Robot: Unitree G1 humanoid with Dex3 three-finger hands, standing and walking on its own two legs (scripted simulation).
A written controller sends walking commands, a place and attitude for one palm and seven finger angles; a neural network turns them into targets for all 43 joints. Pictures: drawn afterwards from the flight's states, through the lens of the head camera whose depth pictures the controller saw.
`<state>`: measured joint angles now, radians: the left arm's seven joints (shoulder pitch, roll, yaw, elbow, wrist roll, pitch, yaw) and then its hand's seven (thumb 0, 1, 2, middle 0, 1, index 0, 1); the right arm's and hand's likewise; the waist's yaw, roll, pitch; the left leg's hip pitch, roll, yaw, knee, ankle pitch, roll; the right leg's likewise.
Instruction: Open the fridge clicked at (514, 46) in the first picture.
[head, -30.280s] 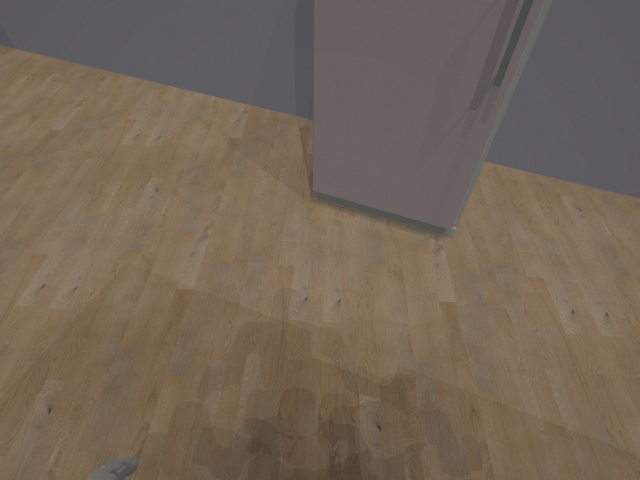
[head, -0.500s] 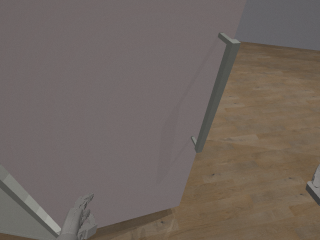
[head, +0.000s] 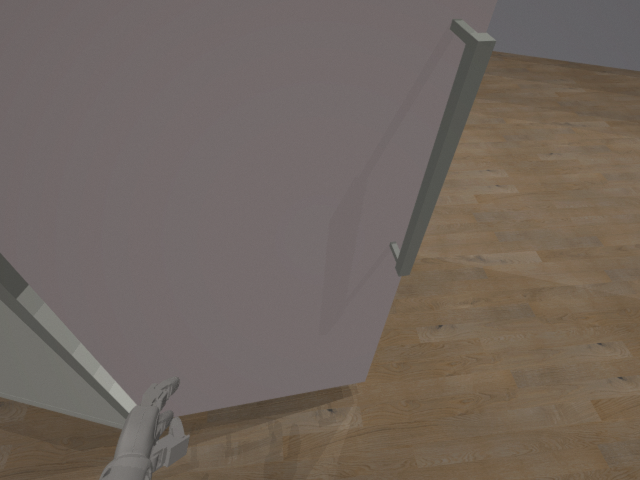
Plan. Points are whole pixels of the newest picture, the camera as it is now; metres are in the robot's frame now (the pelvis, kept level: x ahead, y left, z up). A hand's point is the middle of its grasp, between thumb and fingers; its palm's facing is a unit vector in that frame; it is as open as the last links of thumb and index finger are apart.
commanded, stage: step back with the hand held close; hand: right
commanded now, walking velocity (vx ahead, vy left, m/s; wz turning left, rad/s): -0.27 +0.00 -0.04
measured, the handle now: (425, 175) +0.47 -0.12 +0.15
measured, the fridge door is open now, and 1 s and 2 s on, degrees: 66 66 66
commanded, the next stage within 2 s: stop stepping back and stand still in 0.86 s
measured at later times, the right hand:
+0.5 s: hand out of the picture +0.10 -0.28 +0.17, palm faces +0.56 +0.67 -0.49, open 7.4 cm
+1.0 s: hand out of the picture -0.01 -0.27 +0.19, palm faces +0.57 +0.73 -0.37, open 7.4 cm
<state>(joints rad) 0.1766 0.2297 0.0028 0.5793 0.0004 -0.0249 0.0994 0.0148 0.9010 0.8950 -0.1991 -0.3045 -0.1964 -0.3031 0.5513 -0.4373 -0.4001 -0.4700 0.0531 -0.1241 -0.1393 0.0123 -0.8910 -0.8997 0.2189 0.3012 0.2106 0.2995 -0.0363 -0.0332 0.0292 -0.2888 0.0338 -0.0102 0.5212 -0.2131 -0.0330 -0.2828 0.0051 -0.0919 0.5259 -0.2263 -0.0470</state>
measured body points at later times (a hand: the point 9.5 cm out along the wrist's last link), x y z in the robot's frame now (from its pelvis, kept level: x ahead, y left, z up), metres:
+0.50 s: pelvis -0.07 +0.01 -0.02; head -0.07 +0.01 +0.43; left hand +0.11 +0.24 -0.10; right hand +0.06 -0.31 +0.20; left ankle +0.04 +0.13 -0.73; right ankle +0.03 -0.09 -0.73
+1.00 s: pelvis -0.19 +0.00 +0.00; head -0.18 -0.01 +0.45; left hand +0.03 +0.19 -0.09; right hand -0.05 -0.31 +0.21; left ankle -0.26 +0.14 -0.73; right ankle -0.11 -0.10 -0.69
